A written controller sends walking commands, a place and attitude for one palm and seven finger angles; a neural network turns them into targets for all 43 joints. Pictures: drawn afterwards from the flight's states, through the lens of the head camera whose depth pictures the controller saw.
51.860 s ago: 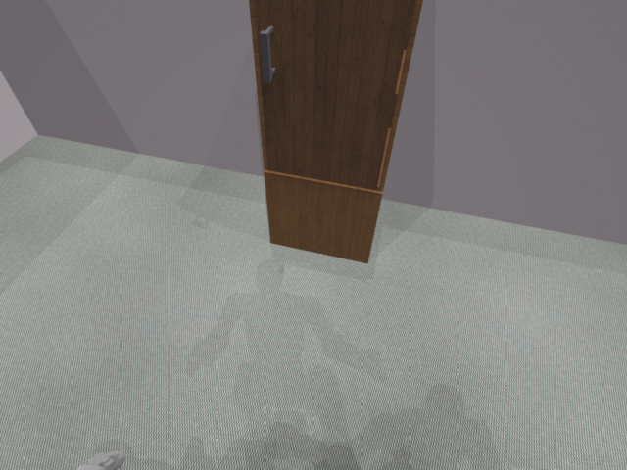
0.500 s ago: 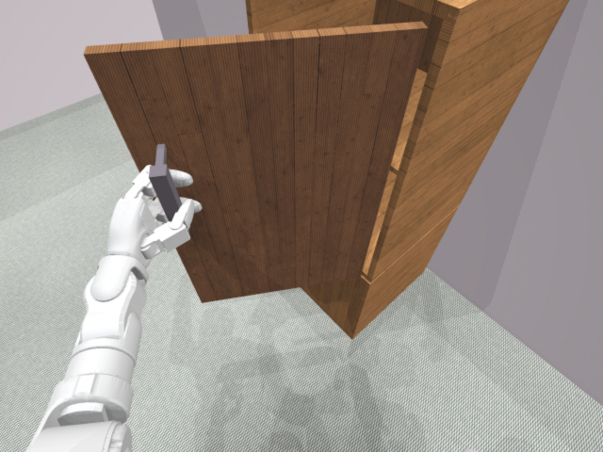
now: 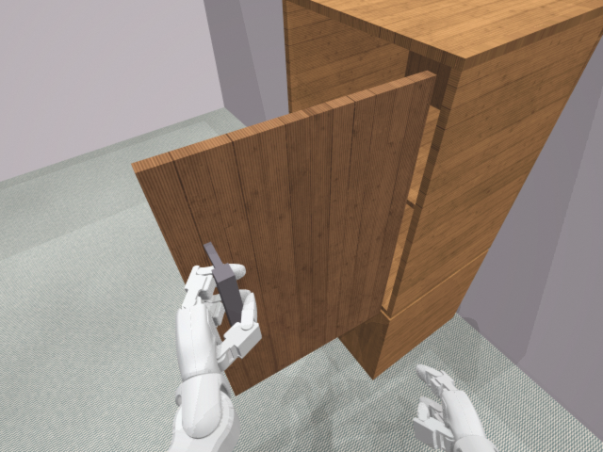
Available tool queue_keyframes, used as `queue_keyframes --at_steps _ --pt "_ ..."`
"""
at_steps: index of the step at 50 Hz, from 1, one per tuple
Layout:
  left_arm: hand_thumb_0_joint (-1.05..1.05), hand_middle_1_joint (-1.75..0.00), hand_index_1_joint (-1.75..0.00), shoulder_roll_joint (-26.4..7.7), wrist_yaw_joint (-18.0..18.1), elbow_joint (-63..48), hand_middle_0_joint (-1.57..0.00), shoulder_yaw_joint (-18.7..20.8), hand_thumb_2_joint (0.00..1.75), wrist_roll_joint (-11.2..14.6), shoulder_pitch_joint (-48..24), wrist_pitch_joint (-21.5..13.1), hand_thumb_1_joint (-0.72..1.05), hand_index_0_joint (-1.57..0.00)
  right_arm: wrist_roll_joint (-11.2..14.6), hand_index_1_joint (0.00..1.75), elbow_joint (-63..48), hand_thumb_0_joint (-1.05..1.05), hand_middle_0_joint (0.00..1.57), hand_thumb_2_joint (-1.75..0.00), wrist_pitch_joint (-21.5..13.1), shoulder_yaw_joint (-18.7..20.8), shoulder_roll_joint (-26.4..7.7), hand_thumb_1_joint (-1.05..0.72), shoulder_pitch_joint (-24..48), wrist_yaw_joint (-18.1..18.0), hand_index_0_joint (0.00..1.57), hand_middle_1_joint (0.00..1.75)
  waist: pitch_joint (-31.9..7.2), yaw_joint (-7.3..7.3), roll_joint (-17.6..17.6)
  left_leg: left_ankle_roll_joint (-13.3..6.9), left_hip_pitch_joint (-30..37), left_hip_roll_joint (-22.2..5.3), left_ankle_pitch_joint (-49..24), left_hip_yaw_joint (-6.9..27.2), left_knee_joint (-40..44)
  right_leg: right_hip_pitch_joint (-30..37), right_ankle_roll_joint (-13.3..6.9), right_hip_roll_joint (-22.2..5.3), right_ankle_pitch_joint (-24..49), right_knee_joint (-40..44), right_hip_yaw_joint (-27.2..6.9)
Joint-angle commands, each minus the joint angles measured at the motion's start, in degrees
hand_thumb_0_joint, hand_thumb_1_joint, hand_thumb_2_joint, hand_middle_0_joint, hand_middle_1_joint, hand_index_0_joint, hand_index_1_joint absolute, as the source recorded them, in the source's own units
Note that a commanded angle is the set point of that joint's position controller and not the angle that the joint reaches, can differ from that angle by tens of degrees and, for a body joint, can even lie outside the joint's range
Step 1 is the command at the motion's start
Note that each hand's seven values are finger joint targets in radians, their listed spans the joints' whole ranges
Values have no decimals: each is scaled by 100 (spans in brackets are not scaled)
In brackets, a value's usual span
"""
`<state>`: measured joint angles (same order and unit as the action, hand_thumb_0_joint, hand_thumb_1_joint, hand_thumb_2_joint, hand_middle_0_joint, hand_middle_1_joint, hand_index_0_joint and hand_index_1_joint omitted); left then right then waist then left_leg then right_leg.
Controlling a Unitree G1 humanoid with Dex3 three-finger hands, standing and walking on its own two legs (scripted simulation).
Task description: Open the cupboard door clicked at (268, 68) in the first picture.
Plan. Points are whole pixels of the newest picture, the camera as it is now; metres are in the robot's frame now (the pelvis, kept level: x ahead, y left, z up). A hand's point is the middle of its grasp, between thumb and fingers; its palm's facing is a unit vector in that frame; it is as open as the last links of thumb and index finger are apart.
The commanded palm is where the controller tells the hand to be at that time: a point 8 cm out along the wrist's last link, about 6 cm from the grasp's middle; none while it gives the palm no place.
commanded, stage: pull the door open along its arc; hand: left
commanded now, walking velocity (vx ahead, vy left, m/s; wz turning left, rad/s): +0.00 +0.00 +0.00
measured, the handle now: (225, 289) +0.30 +0.12 +0.08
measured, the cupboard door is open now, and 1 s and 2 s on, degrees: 86 86 88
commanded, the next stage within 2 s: open thumb and fingers to let go in 0.06 s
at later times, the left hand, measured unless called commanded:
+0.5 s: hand (251, 333) +0.24 +0.07 +0.09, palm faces +0.32 -0.95 +0.01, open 8.8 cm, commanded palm +0.20 +0.11 +0.08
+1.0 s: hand (247, 328) +0.25 +0.08 +0.09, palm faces +0.23 -0.97 +0.00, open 15.3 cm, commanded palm +0.20 +0.12 +0.08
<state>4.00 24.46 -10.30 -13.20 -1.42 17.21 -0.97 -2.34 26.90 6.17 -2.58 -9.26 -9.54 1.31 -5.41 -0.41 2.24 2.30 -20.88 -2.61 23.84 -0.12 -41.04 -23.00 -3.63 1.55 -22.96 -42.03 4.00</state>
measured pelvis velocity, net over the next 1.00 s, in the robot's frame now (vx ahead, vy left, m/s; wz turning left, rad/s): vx -0.03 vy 0.03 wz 0.02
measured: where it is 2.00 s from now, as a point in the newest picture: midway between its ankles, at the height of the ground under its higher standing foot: outside the picture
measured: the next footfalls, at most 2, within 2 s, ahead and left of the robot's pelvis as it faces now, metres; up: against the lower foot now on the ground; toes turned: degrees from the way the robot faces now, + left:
none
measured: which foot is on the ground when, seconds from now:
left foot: down 0.00-1.00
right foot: down 0.00-1.00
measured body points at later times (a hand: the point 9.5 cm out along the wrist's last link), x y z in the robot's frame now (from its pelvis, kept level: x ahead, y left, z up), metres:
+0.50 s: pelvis -0.02 -0.01 +0.00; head -0.01 -0.04 +0.45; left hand +0.22 +0.12 +0.09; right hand +0.16 -0.22 -0.10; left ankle -0.03 +0.15 -0.71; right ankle -0.01 -0.08 -0.71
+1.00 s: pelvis -0.03 +0.03 +0.00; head -0.03 +0.02 +0.45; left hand +0.23 +0.13 +0.09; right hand +0.16 -0.17 -0.09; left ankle -0.03 +0.15 -0.71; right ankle -0.01 -0.07 -0.71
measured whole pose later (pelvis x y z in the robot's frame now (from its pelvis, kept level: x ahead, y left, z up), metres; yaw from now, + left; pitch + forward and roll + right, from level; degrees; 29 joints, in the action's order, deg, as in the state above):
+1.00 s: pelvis -0.03 +0.03 +0.00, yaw +1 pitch +2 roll +0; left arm 3.5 29.9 -0.8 -19.3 -3.5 5.3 -2.4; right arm -2.1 31.3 3.5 -2.0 -9.9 -9.7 1.3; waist -2.4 0.3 1.8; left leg 0.2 -23.5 -0.4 22.8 0.7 -44.5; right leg -24.2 -1.6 -0.5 -21.0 -43.3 4.3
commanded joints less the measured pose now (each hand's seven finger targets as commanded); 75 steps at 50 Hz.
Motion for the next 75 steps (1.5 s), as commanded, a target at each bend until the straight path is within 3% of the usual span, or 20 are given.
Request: queue_keyframes --at_steps 1,5,8,15,21,28,34,38,42,48,54,55,56,57,58,61,63,65,70,75 --pt "0 -135 -135 193 282 -1518 -40 61 90 -249 143 -481 90 -40 -4 30 -852 0 20 -90 -244 270 -512 -90 516 -76 20 30 -667 118 -637 -293 -99 351 -1699 -103 109 988 331 -360 3154 700 -485" --pt "0 -135 -135 522 230 -1652 -40 -425 90 -175 12 -588 90 -40 -6 30 -832 0 20 -90 -420 278 -534 -90 552 -64 20 30 -659 48 -676 -316 -9 367 -1596 -14 9 899 402 -450 3094 781 -555" --pt "0 -135 -135 158 330 -1350 -40 -132 90 -194 -1109 -670 90 -40 -17 30 -670 0 20 -90 -486 273 -585 -90 546 -149 20 30 -474 -78 -763 -328 -156 412 -1298 49 -47 603 430 -504 2500 913 -693" --pt "0 -130 -130 108 223 -937 -36 27 69 -116 -1167 -850 41 -36 -8 30 -554 0 20 -90 -624 306 -569 -90 498 -252 20 30 -862 68 -1018 -336 -194 438 -1224 61 36 866 466 -609 2266 1045 -868" --pt "0 -125 -125 200 137 -933 -33 -119 51 -204 -1099 -977 -1 -33 0 30 -543 0 20 -90 -705 345 -579 -90 413 -224 20 30 -948 74 -835 -360 -44 397 -1407 29 120 811 405 -510 2491 826 -596" --pt "0 -120 -120 330 208 -606 -30 -271 30 -213 -1881 -860 -50 -30 19 30 -540 0 20 -90 -752 287 -600 -90 644 -247 20 30 -303 -26 -795 -379 11 408 -824 40 138 221 312 -477 598 1296 -624" --pt "0 -100 -100 562 419 -499 -27 -362 30 -256 -1912 -787 -50 -27 13 30 -554 0 20 -90 -758 308 -576 -90 626 -169 20 30 -717 87 -622 -363 113 378 -1051 38 245 320 231 -327 955 933 -292" --pt "0 -80 -80 682 489 -347 -23 -463 30 -271 -2098 -680 -50 -23 24 30 -536 0 20 -90 -692 282 -596 -90 662 -123 20 30 -520 44 -617 -346 43 336 -1018 82 313 224 206 -270 916 849 -155" --pt "0 -60 -60 781 568 -368 -20 -608 30 -373 -2347 -607 -50 -20 31 30 -529 0 20 -90 -660 293 -615 -90 672 -91 20 30 -584 30 -379 -319 75 288 -1022 151 348 144 136 -206 823 697 -33" --pt "0 -30 -30 857 670 -339 -15 -603 30 -313 -2420 -429 -50 -15 49 30 -515 0 20 -90 -545 282 -606 -90 763 -49 20 30 -687 80 -430 -294 54 260 -1113 190 389 182 102 -160 888 575 56" --pt "0 -30 -30 839 713 -356 -15 -471 30 -232 -2182 -266 -50 -15 66 30 -543 0 20 -90 -410 274 -567 -90 891 -33 20 30 -713 194 -517 -275 32 254 -1155 143 409 310 88 -144 899 623 42" --pt "0 -30 -30 240 -533 -275 -15 -1638 30 -833 -2294 -514 -50 -15 57 30 -336 0 20 -90 -404 265 -805 -90 356 5 20 30 -311 -408 -721 -390 250 272 -1330 121 340 -34 130 -176 1459 553 -184" --pt "0 -30 -30 -250 -1234 -547 -15 -1051 30 -563 -2365 -785 -50 -15 140 30 -579 0 20 -90 -444 303 -751 -90 260 -56 20 30 -705 -177 -655 -413 121 299 -1357 96 294 197 119 -200 1678 449 -143" --pt "0 -30 -30 -588 -1675 -576 -15 -873 30 -442 -2358 -954 -50 -15 160 30 -622 0 20 -90 -439 284 -787 -90 254 -122 20 30 -862 -96 -497 -424 101 324 -1428 65 270 357 105 -221 1854 368 -212" --pt "0 -30 -30 -700 -2029 -764 -15 -792 30 -328 -2419 -1068 -50 -15 181 30 -698 0 20 -90 -471 271 -751 -90 316 -168 20 30 -1004 -51 -303 -427 158 343 -1429 49 251 400 105 -242 1877 365 -251" --pt "0 -30 -30 -500 -2832 -709 -15 -770 30 287 -2126 -1088 -50 -15 307 30 -902 0 20 -90 -690 199 -715 -90 349 -225 20 30 -709 -104 -356 -428 53 331 -1010 102 301 235 142 -200 1324 499 -206" --pt "0 -30 -30 -422 -2879 -668 -15 -436 30 718 -1806 -918 -50 -15 381 30 -964 0 20 -90 -829 166 -738 -90 443 -264 20 30 -488 -33 -538 -369 -59 311 -711 149 400 205 158 -169 860 614 -116" --pt "0 -30 -30 -376 -2704 -739 -15 -195 30 915 -1507 -763 -50 -15 404 30 -996 0 20 -90 -935 152 -750 -90 487 -275 20 30 -367 40 -652 -337 -115 313 -529 183 473 144 189 -165 541 701 -66" --pt "0 -30 -30 -798 -2186 -1182 -15 166 30 496 -1068 -795 -50 -15 323 30 -1050 0 20 -90 -1070 203 -779 -90 314 -189 20 30 -463 113 -545 -350 -147 314 -764 118 401 106 183 -187 735 519 -114" --pt "0 -30 -30 -962 -2214 -1660 -15 174 30 335 -520 -1111 -50 -15 304 30 -1104 0 20 -90 -1152 239 -762 -90 129 -109 20 30 -591 83 -244 -350 -126 284 -1051 63 254 82 158 -166 1129 328 -119"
